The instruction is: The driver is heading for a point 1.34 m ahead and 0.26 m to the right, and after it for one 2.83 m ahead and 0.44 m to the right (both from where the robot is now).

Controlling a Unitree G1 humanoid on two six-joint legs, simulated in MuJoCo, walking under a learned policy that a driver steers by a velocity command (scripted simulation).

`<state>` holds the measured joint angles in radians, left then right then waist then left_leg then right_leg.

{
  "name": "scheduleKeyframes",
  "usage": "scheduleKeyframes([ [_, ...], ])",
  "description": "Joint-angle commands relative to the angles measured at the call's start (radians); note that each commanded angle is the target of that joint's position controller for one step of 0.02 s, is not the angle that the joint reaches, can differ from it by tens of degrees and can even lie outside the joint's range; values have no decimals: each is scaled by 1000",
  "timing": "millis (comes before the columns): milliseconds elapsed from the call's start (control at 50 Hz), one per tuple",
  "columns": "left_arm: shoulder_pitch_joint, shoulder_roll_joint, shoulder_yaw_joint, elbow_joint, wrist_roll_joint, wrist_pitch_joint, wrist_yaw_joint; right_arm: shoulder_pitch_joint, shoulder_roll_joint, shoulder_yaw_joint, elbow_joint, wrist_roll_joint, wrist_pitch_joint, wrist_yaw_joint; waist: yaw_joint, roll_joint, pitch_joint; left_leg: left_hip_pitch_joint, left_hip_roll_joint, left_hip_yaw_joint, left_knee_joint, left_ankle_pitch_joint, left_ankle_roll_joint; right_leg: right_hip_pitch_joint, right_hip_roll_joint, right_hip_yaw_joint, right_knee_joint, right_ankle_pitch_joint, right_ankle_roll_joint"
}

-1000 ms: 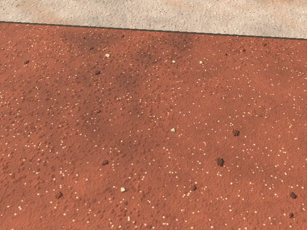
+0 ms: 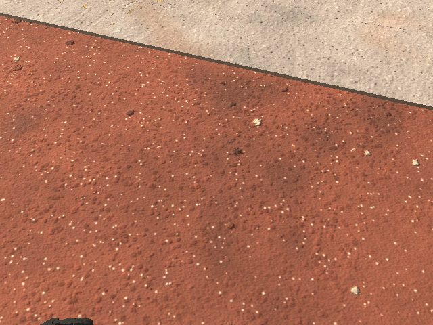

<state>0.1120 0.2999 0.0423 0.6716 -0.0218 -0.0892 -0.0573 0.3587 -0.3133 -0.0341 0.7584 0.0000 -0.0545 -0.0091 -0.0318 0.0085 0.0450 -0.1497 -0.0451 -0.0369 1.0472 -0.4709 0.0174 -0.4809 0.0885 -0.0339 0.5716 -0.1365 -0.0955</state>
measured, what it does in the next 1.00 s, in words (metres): walks ahead, turning right: left foot, then right foot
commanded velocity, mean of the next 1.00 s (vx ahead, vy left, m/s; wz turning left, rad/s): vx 0.50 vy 0.00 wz -0.47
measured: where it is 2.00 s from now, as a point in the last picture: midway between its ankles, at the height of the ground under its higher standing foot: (279, 161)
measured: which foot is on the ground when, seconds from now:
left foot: up 0.00-0.36, down 0.38-0.92, up 0.94-1.00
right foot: down 0.00-0.40, up 0.42-0.90, down 0.92-1.00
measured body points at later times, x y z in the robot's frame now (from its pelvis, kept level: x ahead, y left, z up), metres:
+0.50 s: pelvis +0.29 +0.05 +0.01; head +0.32 +0.05 +0.46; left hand +0.44 +0.30 -0.10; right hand +0.39 -0.25 -0.06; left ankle +0.38 +0.14 -0.72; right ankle +0.15 -0.06 -0.63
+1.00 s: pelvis +0.52 -0.09 +0.01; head +0.55 -0.12 +0.45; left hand +0.82 +0.02 -0.07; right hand +0.39 -0.34 -0.13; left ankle +0.43 +0.12 -0.63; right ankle +0.54 -0.20 -0.72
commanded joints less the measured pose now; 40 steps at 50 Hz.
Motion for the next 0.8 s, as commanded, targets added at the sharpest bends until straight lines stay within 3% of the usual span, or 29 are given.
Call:
scheduleKeyframes([
  [20,218,156,56,-24,5,8,25,-118,-141,-15,-160,26,-79,17,127,-11,-184,-610,76,-96,272,79,-1,666,-342,605,-276,-97,-225],
  [40,174,143,51,-34,10,9,28,-144,-135,-19,-166,3,-85,13,89,36,-106,-579,99,-82,189,108,-9,533,-306,536,-296,25,-216],
  [60,151,132,46,-46,22,9,33,-126,-133,-22,-169,-8,-81,13,52,8,-93,-517,116,-84,150,127,-17,447,-280,493,-320,107,-219],
  [80,132,128,46,-52,21,11,37,-105,-123,-21,-166,-13,-73,13,29,-19,-82,-490,122,-77,110,128,-32,395,-264,471,-340,149,-227],
  [120,125,132,47,-45,11,12,46,-82,-98,-12,-159,-20,-55,10,7,-39,-60,-462,134,-47,9,126,-66,291,-246,403,-360,212,-230],
  [160,134,161,56,-37,6,14,57,-143,-65,3,-181,-26,-49,7,21,-47,-32,-428,123,-15,-133,223,-94,196,-208,335,-372,219,-210],
  [200,152,173,62,-26,-1,22,65,-231,-43,12,-196,-23,-53,10,56,-59,-25,-351,92,-4,-308,409,-102,135,-154,282,-358,154,-162],
  [260,221,179,66,-1,-9,36,71,-313,-59,4,-211,-2,-62,16,97,-78,-46,-270,45,-18,-457,547,-106,162,-161,325,-317,51,-120],
  [320,232,167,66,5,-12,45,73,-302,-103,-21,-212,10,-69,18,74,-109,-58,-237,52,-62,-528,477,-74,263,-203,422,-225,-25,-80],
  [360,218,141,60,-1,-5,51,70,-210,-124,-42,-190,11,-74,15,16,-122,-82,-108,56,-43,-575,411,-27,265,-186,437,-124,-20,-45],
  [380,224,90,43,-10,3,47,64,-114,-155,-58,-182,-1,-78,9,-33,-88,-159,57,130,-95,-585,365,19,223,-135,390,43,-41,-11],
  [400,272,8,17,-26,28,45,62,18,-209,-71,-173,-7,-72,1,-56,92,-301,293,324,-303,-590,299,75,95,-46,275,350,-341,32],
  [420,373,17,11,-65,-17,34,60,58,-272,-88,-134,-17,-57,15,7,417,-337,445,494,-807,-734,-35,220,-237,-1,191,629,-489,66],
  [440,339,119,34,-31,-29,39,67,6,-170,-69,-161,-7,-56,20,-22,220,-228,363,453,-778,-780,-187,194,-306,-68,225,734,-393,85],
  [460,240,154,46,-42,-19,45,67,-30,-122,-56,-162,-4,-52,16,-39,131,-129,266,409,-583,-773,-93,156,-315,-96,195,746,-296,91],
  [480,198,140,46,-47,-7,51,68,-68,-103,-48,-162,-13,-51,16,-25,62,-87,171,362,-445,-776,80,141,-272,-128,180,720,-229,99],
  [500,169,130,49,-59,0,52,66,-91,-82,-43,-150,-17,-50,15,-13,69,-49,114,323,-349,-791,196,141,-257,-152,180,671,-188,102],
  [540,172,97,47,-62,-8,61,56,-98,-69,-42,-130,-17,-57,10,4,117,-38,58,286,-222,-833,301,136,-199,-179,155,623,-149,106],
  [560,165,80,44,-64,-8,66,54,-93,-69,-44,-119,-12,-61,10,5,113,-34,54,285,-182,-847,343,145,-202,-181,144,605,-142,109],
  [620,104,51,36,-88,0,72,50,-78,-100,-58,-85,-8,-64,9,0,76,-13,79,308,-100,-878,449,171,-261,-193,142,499,-81,121],
  [680,48,40,29,-98,-1,65,36,-84,-121,-64,-61,-7,-55,6,-13,60,-6,109,298,2,-887,520,162,-256,-193,119,341,50,120],
  [740,-49,22,19,-121,-1,54,16,-62,-144,-69,-32,0,-44,1,-46,47,22,122,292,89,-890,549,144,-213,-181,63,191,147,104],
  [800,-126,14,13,-153,-4,49,1,-11,-161,-73,6,16,-31,3,-64,38,48,174,313,123,-875,602,137,-184,-160,29,94,111,71],
])
Velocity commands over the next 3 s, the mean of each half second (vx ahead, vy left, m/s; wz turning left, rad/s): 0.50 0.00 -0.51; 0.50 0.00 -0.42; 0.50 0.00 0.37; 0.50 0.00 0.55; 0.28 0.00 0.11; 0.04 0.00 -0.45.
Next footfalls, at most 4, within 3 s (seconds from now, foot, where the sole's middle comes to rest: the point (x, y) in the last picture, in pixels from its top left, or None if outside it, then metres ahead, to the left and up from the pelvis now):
0.38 left None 0.42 0.13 -0.76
0.92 right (290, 278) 0.58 -0.22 -0.76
1.46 left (249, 180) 0.95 -0.12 -0.76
1.94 right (303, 130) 1.19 -0.36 -0.76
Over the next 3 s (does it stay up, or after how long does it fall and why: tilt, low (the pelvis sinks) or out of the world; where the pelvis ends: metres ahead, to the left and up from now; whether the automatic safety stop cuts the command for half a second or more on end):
stays up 1.27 -0.26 0.03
